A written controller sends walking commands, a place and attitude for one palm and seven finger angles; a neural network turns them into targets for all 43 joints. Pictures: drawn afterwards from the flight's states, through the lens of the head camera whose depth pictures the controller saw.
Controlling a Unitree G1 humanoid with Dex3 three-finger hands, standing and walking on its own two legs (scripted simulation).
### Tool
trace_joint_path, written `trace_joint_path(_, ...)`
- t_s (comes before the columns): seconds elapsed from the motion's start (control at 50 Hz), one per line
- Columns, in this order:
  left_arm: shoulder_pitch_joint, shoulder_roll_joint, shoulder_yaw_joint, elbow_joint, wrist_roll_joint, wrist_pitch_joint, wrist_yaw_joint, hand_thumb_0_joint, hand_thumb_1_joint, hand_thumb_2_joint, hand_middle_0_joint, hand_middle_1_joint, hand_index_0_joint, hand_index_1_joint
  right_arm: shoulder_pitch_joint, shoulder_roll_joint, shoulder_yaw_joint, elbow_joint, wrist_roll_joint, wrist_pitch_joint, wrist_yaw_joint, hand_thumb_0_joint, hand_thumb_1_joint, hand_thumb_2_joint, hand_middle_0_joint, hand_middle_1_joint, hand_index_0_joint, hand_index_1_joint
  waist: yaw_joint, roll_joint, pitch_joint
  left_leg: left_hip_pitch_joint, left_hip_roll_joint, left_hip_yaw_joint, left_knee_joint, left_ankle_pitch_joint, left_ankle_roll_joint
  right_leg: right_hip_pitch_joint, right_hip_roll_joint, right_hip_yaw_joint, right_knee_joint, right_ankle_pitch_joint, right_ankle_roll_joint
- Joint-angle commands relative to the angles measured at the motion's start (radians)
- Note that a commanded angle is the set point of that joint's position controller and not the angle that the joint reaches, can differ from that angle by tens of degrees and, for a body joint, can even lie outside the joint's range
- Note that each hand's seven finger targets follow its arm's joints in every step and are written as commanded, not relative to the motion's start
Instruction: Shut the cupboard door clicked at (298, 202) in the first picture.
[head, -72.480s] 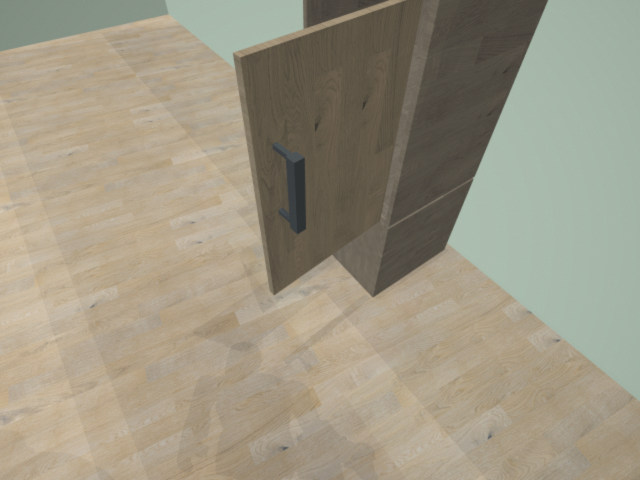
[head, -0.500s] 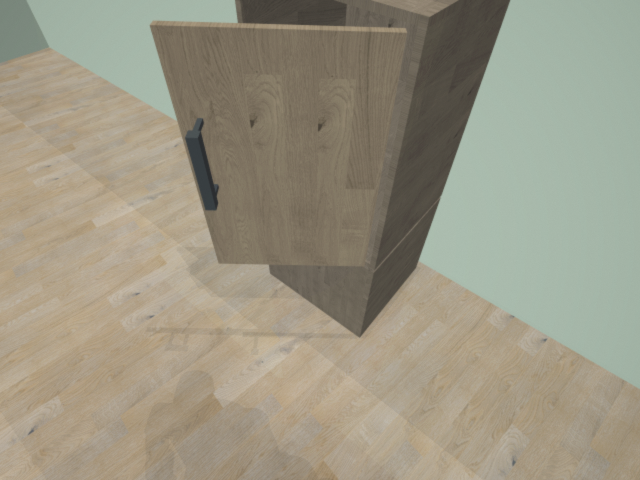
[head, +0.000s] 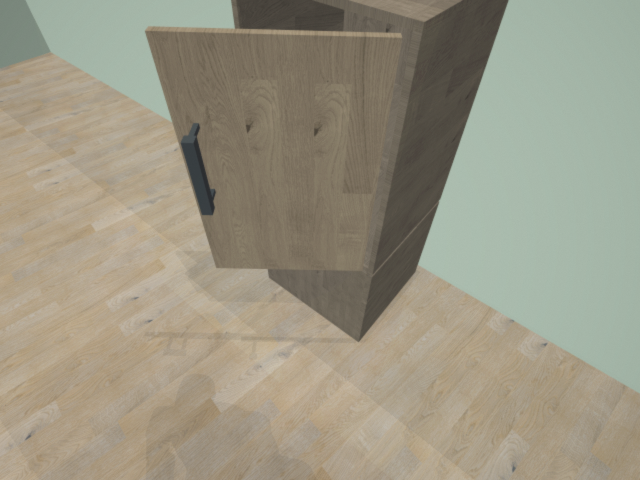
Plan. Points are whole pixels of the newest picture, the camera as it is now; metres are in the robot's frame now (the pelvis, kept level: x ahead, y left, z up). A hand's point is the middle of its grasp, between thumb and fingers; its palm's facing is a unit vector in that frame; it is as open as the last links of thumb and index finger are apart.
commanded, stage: look again from close up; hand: left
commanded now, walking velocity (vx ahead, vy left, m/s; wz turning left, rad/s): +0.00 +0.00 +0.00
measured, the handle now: (201, 171) +0.63 +0.27 +0.00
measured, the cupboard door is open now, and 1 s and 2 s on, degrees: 38 38 38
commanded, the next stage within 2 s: shuffle to correct the standing spot in 0.36 s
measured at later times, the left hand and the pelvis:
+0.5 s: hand out of the picture -0.04 +0.15 -0.18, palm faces +0.05 -0.98 -0.17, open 7.3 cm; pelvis -0.01 +0.00 +0.00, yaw +0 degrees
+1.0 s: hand out of the picture +0.04 +0.24 -0.19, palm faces +0.05 -0.99 -0.14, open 7.4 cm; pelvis +0.09 +0.07 -0.01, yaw -1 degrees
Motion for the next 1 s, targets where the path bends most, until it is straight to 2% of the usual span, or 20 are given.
trace_joint_path(0.0, 0.100, 0.090, 0.020, -0.013, -0.003, -0.008, 0.005, 0.000, 0.900, 0.900, -0.200, -0.300, -0.200, -0.300, 0.074, -0.082, -0.016, -0.021, 0.004, -0.013, -0.004, 0.000, -0.900, -0.900, 0.200, 0.300, 0.200, 0.300, -0.001, 0.000, 0.042, 0.026, 0.099, -0.078, -0.028, 0.277, 0.027, -0.066, -0.138, 0.089, -0.047, 0.387, 0.005)
trace_joint_path(0.3, 0.111, 0.079, 0.020, -0.007, -0.002, -0.007, 0.006, 0.000, 0.900, 0.900, -0.200, -0.300, -0.200, -0.300, 0.083, -0.072, -0.015, -0.015, 0.005, -0.010, -0.004, 0.000, -0.900, -0.900, 0.200, 0.300, 0.200, 0.300, 0.000, 0.011, 0.075, 0.011, 0.097, -0.083, -0.039, 0.230, 0.026, -0.088, -0.135, 0.090, -0.065, 0.318, 0.004)
trace_joint_path(0.42, 0.119, 0.082, 0.021, -0.006, -0.003, -0.010, 0.006, 0.000, 0.900, 0.900, -0.200, -0.300, -0.200, -0.300, 0.086, -0.070, -0.016, -0.016, 0.005, -0.013, -0.004, 0.000, -0.900, -0.900, 0.200, 0.300, 0.200, 0.300, 0.001, 0.005, 0.050, 0.016, 0.097, -0.079, -0.030, 0.251, 0.025, -0.071, -0.140, 0.090, -0.058, 0.371, 0.005)
trace_joint_path(0.46, 0.130, 0.080, 0.022, 0.000, -0.002, -0.011, 0.005, 0.000, 0.900, 0.900, -0.200, -0.300, -0.200, -0.300, 0.097, -0.071, -0.017, -0.009, 0.003, -0.010, -0.002, 0.000, -0.900, -0.900, 0.200, 0.300, 0.200, 0.300, 0.003, -0.009, 0.035, 0.016, 0.090, -0.071, -0.018, 0.185, 0.023, -0.058, -0.140, 0.089, -0.055, 0.317, 0.004)
trace_joint_path(0.52, 0.140, 0.097, 0.040, -0.004, 0.005, 0.003, -0.004, 0.000, 0.900, 0.900, -0.200, -0.300, -0.200, -0.300, 0.092, -0.077, -0.027, -0.017, -0.001, 0.001, 0.009, 0.000, -0.900, -0.900, 0.200, 0.300, 0.200, 0.300, 0.017, -0.027, 0.110, -0.091, 0.059, -0.043, 0.035, -0.075, 0.030, -0.089, -0.148, 0.139, -0.083, -0.085, -0.032)
trace_joint_path(0.56, 0.183, 0.120, 0.058, -0.006, 0.006, 0.009, -0.010, 0.000, 0.900, 0.900, -0.200, -0.300, -0.200, -0.300, 0.060, -0.064, -0.030, -0.046, -0.006, 0.005, 0.018, 0.000, -0.900, -0.900, 0.200, 0.300, 0.200, 0.300, 0.042, -0.101, 0.173, -0.242, 0.017, 0.000, 0.159, -0.142, 0.023, -0.064, -0.202, 0.254, -0.168, -0.289, -0.075)
trace_joint_path(0.6, 0.233, 0.134, 0.073, -0.008, 0.009, 0.009, -0.010, 0.000, 0.900, 0.900, -0.200, -0.300, -0.200, -0.300, 0.010, -0.070, -0.040, -0.088, -0.010, 0.007, 0.024, 0.000, -0.900, -0.900, 0.200, 0.300, 0.200, 0.300, 0.064, -0.146, 0.218, -0.393, 0.026, 0.018, 0.348, -0.216, 0.019, -0.029, -0.305, 0.384, -0.232, -0.325, -0.145)
trace_joint_path(0.64, 0.261, 0.127, 0.081, -0.011, 0.015, -0.007, -0.008, 0.000, 0.900, 0.900, -0.200, -0.300, -0.200, -0.300, -0.050, -0.082, -0.051, -0.133, -0.010, -0.004, 0.032, 0.000, -0.900, -0.900, 0.200, 0.300, 0.200, 0.300, 0.072, -0.091, 0.228, -0.522, 0.061, -0.023, 0.493, -0.245, 0.023, 0.026, -0.373, 0.438, -0.232, -0.167, -0.208)
trace_joint_path(0.68, 0.237, 0.134, 0.087, -0.020, 0.019, -0.022, -0.005, 0.000, 0.900, 0.900, -0.200, -0.300, -0.200, -0.300, -0.066, -0.076, -0.056, -0.159, -0.004, -0.014, 0.040, 0.000, -0.900, -0.900, 0.200, 0.300, 0.200, 0.300, 0.056, -0.064, 0.199, -0.530, 0.094, -0.056, 0.493, -0.249, 0.022, 0.050, -0.397, 0.393, -0.190, 0.008, -0.223)
trace_joint_path(0.72, 0.205, 0.140, 0.088, -0.026, 0.023, -0.028, -0.007, 0.000, 0.900, 0.900, -0.200, -0.300, -0.200, -0.300, -0.050, -0.055, -0.056, -0.166, 0.004, -0.021, 0.046, 0.000, -0.900, -0.900, 0.200, 0.300, 0.200, 0.300, 0.031, -0.065, 0.169, -0.434, 0.091, -0.044, 0.402, -0.215, 0.021, 0.006, -0.370, 0.304, -0.149, 0.135, -0.193)
trace_joint_path(0.76, 0.171, 0.148, 0.089, -0.032, 0.018, -0.026, -0.015, 0.000, 0.900, 0.900, -0.200, -0.300, -0.200, -0.300, 0.024, -0.035, -0.052, -0.148, 0.007, -0.028, 0.047, 0.000, -0.900, -0.900, 0.200, 0.300, 0.200, 0.300, -0.010, -0.060, 0.122, -0.224, 0.039, 0.032, 0.240, -0.078, 0.021, -0.088, -0.287, 0.176, -0.078, 0.189, -0.131)
trace_joint_path(0.78, 0.149, 0.147, 0.090, -0.032, 0.014, -0.022, -0.020, 0.000, 0.900, 0.900, -0.200, -0.300, -0.200, -0.300, 0.112, -0.035, -0.053, -0.121, 0.004, -0.034, 0.040, 0.000, -0.900, -0.900, 0.200, 0.300, 0.200, 0.300, -0.050, -0.061, 0.100, -0.056, -0.001, 0.073, 0.150, 0.008, 0.026, -0.177, -0.226, 0.099, 0.018, 0.187, -0.094)
trace_joint_path(0.8, 0.138, 0.117, 0.082, -0.036, 0.015, -0.019, -0.027, 0.000, 0.900, 0.900, -0.200, -0.300, -0.200, -0.300, 0.233, -0.071, -0.062, -0.078, 0.003, -0.041, 0.028, 0.000, -0.900, -0.900, 0.200, 0.300, 0.200, 0.300, -0.091, 0.028, 0.074, 0.107, 0.013, 0.042, 0.106, -0.004, 0.042, -0.274, -0.163, 0.041, 0.196, 0.161, -0.066)
trace_joint_path(0.82, 0.141, 0.071, 0.075, -0.057, 0.006, -0.015, -0.034, 0.000, 0.900, 0.900, -0.200, -0.300, -0.200, -0.300, 0.344, -0.169, -0.084, -0.054, -0.014, -0.048, 0.017, 0.000, -0.900, -0.900, 0.200, 0.300, 0.200, 0.300, -0.118, 0.270, 0.027, 0.195, 0.231, -0.292, -0.025, -0.117, 0.119, -0.429, -0.046, -0.055, 0.492, -0.078, -0.014)
trace_joint_path(0.84, 0.114, 0.056, 0.069, -0.092, 0.006, -0.014, -0.032, 0.000, 0.900, 0.900, -0.200, -0.300, -0.200, -0.300, 0.381, -0.224, -0.089, -0.059, -0.012, -0.039, 0.011, 0.000, -0.900, -0.900, 0.200, 0.300, 0.200, 0.300, -0.110, 0.366, 0.015, 0.149, 0.399, -0.558, -0.201, -0.163, 0.205, -0.518, -0.010, -0.065, 0.744, -0.297, -0.003)
trace_joint_path(0.86, 0.090, 0.060, 0.070, -0.099, 0.013, -0.015, -0.030, 0.000, 0.900, 0.900, -0.200, -0.300, -0.200, -0.300, 0.305, -0.214, -0.085, -0.081, -0.010, -0.029, 0.012, 0.000, -0.900, -0.900, 0.200, 0.300, 0.200, 0.300, -0.087, 0.228, 0.063, 0.076, 0.426, -0.572, -0.220, -0.198, 0.254, -0.546, -0.071, -0.007, 0.858, -0.259, -0.019)
trace_joint_path(0.88, 0.070, 0.055, 0.071, -0.092, 0.019, -0.015, -0.030, 0.000, 0.900, 0.900, -0.200, -0.300, -0.200, -0.300, 0.220, -0.162, -0.074, -0.098, -0.008, -0.034, 0.018, 0.000, -0.900, -0.900, 0.200, 0.300, 0.200, 0.300, -0.051, 0.109, 0.116, -0.052, 0.386, -0.486, -0.229, -0.215, 0.239, -0.551, -0.108, -0.001, 0.891, -0.179, -0.020)
trace_joint_path(0.9, 0.065, 0.044, 0.070, -0.087, 0.018, -0.011, -0.035, 0.000, 0.900, 0.900, -0.200, -0.300, -0.200, -0.300, 0.157, -0.123, -0.064, -0.120, -0.005, -0.042, 0.016, 0.000, -0.900, -0.900, 0.200, 0.300, 0.200, 0.300, -0.023, 0.047, 0.149, -0.130, 0.367, -0.445, -0.242, -0.177, 0.231, -0.545, -0.135, 0.006, 0.891, -0.115, -0.010)
trace_joint_path(0.94, 0.100, 0.021, 0.069, -0.070, 0.023, 0.000, -0.045, 0.000, 0.900, 0.900, -0.200, -0.300, -0.200, -0.300, 0.122, -0.100, -0.052, -0.118, -0.003, -0.058, 0.014, 0.000, -0.900, -0.900, 0.200, 0.300, 0.200, 0.300, 0.011, 0.068, 0.122, -0.137, 0.291, -0.272, -0.230, 0.008, 0.188, -0.501, -0.153, -0.007, 0.838, -0.011, 0.017)
trace_joint_path(0.98, 0.107, 0.020, 0.070, -0.070, 0.020, 0.009, -0.047, 0.000, 0.900, 0.900, -0.200, -0.300, -0.200, -0.300, 0.127, -0.093, -0.052, -0.104, 0.001, -0.067, 0.011, 0.000, -0.900, -0.900, 0.200, 0.300, 0.200, 0.300, 0.019, 0.109, 0.066, -0.073, 0.249, -0.157, -0.203, 0.199, 0.183, -0.495, -0.152, -0.030, 0.778, 0.032, 0.037)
